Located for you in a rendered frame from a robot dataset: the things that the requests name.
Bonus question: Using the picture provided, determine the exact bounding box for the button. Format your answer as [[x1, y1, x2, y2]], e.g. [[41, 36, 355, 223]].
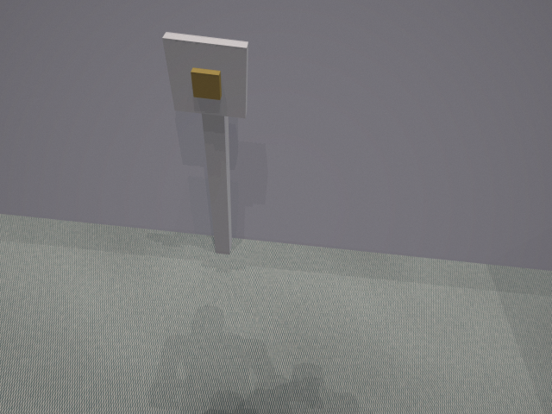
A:
[[191, 67, 222, 100]]

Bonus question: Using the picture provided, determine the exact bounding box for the panel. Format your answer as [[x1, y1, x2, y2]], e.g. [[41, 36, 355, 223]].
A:
[[162, 32, 248, 254]]

